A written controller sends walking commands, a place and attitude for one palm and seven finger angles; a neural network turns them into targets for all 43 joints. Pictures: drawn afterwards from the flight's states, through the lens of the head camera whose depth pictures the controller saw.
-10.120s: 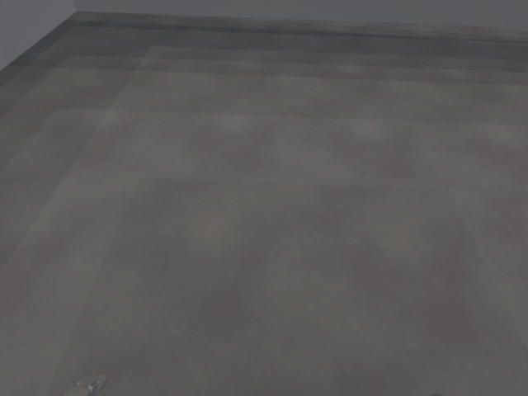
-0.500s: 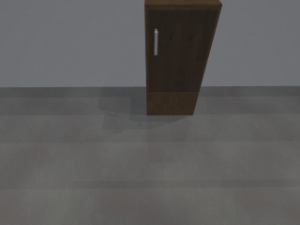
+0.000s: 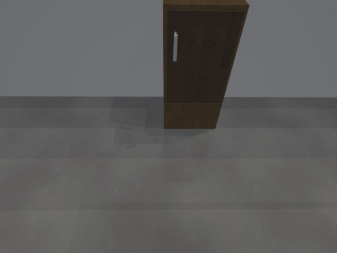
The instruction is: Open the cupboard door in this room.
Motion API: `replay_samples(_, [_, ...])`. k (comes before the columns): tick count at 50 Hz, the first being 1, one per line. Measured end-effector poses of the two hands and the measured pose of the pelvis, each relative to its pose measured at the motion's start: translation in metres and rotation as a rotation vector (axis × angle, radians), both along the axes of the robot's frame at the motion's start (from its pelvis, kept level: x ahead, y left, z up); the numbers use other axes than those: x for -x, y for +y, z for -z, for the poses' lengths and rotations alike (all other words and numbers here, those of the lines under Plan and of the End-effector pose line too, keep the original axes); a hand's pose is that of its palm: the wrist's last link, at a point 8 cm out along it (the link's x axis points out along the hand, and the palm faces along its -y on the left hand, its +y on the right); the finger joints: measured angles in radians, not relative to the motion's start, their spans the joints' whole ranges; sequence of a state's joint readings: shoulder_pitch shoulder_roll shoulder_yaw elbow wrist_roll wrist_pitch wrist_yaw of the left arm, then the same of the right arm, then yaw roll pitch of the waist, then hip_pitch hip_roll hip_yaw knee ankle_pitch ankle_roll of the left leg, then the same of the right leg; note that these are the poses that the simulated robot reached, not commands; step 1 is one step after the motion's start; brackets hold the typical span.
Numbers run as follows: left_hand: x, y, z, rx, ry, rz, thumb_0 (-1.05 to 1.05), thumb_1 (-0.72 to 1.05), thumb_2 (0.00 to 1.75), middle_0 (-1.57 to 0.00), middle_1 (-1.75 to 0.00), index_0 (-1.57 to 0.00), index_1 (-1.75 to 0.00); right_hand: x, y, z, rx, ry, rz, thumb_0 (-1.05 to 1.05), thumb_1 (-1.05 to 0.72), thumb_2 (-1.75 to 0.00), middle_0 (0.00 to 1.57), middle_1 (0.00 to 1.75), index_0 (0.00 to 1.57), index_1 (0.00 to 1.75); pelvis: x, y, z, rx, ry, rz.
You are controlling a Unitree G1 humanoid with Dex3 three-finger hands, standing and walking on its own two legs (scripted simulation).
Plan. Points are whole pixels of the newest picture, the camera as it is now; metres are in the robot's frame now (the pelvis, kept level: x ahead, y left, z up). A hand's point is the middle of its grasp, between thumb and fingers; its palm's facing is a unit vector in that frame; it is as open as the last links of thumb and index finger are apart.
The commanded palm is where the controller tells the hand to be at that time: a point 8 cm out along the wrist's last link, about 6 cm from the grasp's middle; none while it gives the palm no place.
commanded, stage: look at it before walking up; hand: left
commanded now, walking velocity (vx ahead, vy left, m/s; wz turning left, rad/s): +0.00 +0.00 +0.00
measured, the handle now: (175, 46) +1.11 +0.04 -0.05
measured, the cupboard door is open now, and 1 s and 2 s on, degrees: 0 0 0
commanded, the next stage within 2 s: walk to a spot facing it in 0.32 s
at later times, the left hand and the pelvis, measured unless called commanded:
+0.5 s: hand out of the picture -0.02 +0.20 -0.18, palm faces +0.03 -0.98 -0.20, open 7.4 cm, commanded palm none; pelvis -0.02 +0.02 +0.00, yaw -1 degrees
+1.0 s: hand out of the picture +0.02 +0.16 -0.16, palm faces -0.15 -0.96 -0.25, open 7.4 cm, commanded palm none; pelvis -0.01 -0.02 +0.00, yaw -15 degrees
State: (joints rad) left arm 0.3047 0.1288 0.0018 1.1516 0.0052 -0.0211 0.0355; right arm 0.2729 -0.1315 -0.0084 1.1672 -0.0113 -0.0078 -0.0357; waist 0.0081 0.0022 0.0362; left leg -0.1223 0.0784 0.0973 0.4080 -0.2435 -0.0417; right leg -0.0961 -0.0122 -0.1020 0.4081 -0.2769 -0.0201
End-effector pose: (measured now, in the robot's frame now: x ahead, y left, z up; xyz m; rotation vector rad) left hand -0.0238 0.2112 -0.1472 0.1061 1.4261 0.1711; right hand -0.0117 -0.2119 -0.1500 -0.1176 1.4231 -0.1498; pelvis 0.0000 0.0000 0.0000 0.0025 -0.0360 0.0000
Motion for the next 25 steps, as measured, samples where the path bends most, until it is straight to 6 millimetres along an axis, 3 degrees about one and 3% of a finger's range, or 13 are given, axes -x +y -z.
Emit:
replay_samples(14, [-0.001, 0.02, -0.001, -0.01, -0.019, 0.018, 0.0, 0.91, 0.9, -0.19, -0.3, -0.2, -0.3, 0.011, 0.008, -0.003, 0.007, -0.003, 0.005, 0.01, -0.91, -0.9, 0.2, 0.3, 0.2, 0.3, 0.01, 0.012, -0.001, 0.001, -0.002, 0.004])
replay_samples(25, [-0.003, 0.038, -0.001, -0.025, -0.026, 0.028, 0.0, 0.91, 0.9, -0.2, -0.3, -0.2, -0.3, 0.006, 0.002, -0.008, 0.047, -0.03, 0.001, 0.01, -0.91, -0.9, 0.2, 0.3, 0.2, 0.3, 0.016, 0.021, -0.001, 0.003, -0.001, 0.015])
